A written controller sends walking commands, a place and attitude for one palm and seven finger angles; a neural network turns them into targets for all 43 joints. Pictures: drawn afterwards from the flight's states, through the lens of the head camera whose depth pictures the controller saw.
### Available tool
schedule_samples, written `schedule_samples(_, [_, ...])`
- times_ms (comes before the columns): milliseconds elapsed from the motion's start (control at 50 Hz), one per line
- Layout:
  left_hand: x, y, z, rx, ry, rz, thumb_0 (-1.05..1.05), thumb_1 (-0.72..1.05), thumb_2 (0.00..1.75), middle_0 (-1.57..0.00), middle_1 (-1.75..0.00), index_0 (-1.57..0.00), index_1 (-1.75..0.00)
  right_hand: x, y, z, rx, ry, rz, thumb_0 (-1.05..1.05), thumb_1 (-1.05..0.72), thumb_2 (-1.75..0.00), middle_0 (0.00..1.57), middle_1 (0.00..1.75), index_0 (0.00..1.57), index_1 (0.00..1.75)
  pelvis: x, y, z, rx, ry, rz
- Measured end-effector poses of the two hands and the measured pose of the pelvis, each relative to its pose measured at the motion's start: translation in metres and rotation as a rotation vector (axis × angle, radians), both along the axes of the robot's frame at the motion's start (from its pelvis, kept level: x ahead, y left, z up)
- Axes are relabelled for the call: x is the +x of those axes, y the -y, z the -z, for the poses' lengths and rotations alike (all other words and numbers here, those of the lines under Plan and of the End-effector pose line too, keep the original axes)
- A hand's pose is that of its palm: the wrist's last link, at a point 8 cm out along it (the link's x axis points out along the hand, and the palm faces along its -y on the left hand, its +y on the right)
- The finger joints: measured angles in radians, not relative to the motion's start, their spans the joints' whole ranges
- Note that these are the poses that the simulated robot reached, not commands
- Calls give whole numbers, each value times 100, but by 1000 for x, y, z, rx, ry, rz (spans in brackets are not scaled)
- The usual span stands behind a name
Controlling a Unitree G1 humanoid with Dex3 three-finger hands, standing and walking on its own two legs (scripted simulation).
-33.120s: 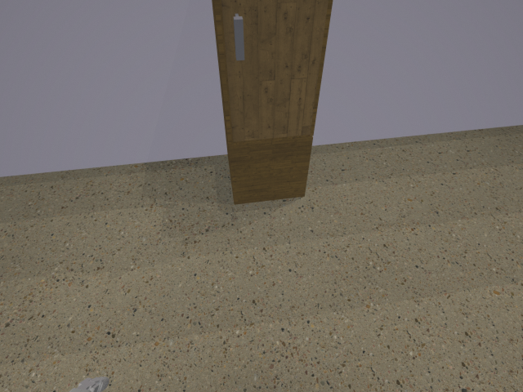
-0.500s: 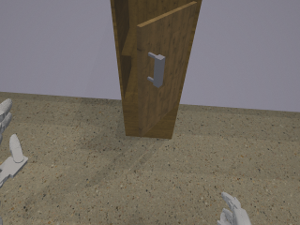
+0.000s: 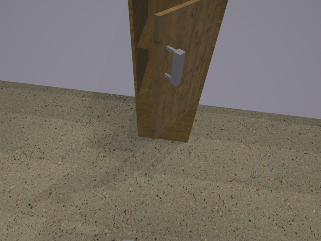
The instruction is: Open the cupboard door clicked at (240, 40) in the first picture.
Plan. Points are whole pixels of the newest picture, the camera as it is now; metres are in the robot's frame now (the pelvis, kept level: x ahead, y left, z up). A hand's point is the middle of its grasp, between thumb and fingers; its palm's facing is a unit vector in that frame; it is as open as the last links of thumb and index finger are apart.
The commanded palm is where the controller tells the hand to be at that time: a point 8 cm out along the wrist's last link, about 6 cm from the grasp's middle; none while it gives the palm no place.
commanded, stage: let the arm hang, fingers relaxed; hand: left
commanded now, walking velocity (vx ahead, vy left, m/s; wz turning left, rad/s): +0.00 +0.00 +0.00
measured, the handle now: (172, 65) +0.63 +0.01 +0.09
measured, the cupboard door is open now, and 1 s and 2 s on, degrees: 53 53 53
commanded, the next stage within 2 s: look to check the result in 0.62 s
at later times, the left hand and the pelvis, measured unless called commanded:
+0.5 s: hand out of the picture +0.03 +0.14 -0.17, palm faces +0.02 -0.98 -0.17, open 7.3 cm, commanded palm none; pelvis +0.03 -0.01 +0.00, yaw -1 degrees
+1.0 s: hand out of the picture +0.02 +0.14 -0.17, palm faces +0.05 -0.98 -0.19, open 7.4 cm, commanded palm none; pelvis +0.05 -0.03 +0.01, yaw -1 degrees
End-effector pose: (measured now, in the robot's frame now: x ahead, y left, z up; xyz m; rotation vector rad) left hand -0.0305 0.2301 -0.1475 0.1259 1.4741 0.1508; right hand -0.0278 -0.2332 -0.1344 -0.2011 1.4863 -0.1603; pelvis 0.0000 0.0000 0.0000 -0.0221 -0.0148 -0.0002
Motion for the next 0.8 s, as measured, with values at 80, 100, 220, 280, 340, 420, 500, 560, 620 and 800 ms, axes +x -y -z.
schedule_samples(80, [-26,-6,-15,53,-72,-25,1,94,90,-20,-30,-20,-30,3,-12,11,58,7,17,1,-91,-90,20,30,20,30,3,2,-2,6,2,4])
schedule_samples(100, [-30,-7,-17,65,-84,-27,0,93,90,-20,-30,-20,-30,6,-14,14,70,15,22,1,-91,-90,20,30,20,30,4,2,-2,6,4,6])
schedule_samples(220, [-25,-3,-19,85,-95,-24,0,92,90,-20,-30,-20,-30,22,-25,22,109,57,41,1,-92,-90,20,30,20,30,12,6,-1,10,15,18])
schedule_samples(280, [-8,5,-14,66,-59,-15,0,91,90,-19,-30,-20,-29,24,-25,21,109,58,48,2,-92,-90,20,30,20,30,17,7,-2,15,18,25])
schedule_samples(340, [14,17,-10,38,-11,-4,0,91,90,-19,-30,-20,-29,25,-24,19,105,55,51,1,-92,-90,20,30,20,30,20,9,-2,20,16,27])
schedule_samples(420, [42,33,-6,1,51,6,0,91,90,-20,-30,-20,-30,26,-22,16,98,46,51,1,-92,-90,20,30,20,30,24,11,-3,23,11,24])
schedule_samples(500, [55,37,-4,-1,64,12,1,93,90,-20,-30,-20,-30,29,-18,14,89,44,57,1,-92,-90,20,30,20,30,29,15,-4,25,11,23])
schedule_samples(560, [58,37,-5,3,69,5,2,93,90,-20,-30,-20,-30,32,-15,14,83,46,58,1,-91,-90,20,30,20,30,32,17,-4,25,12,21])
schedule_samples(620, [59,36,-6,10,68,-2,1,93,90,-20,-30,-20,-30,37,-13,14,82,46,54,1,-91,-90,20,30,20,30,35,18,-4,24,14,19])
schedule_samples(800, [51,38,-10,23,27,-16,0,91,90,-20,-30,-20,-30,49,-6,15,82,40,42,1,-92,-90,20,30,20,30,41,23,-5,25,13,17])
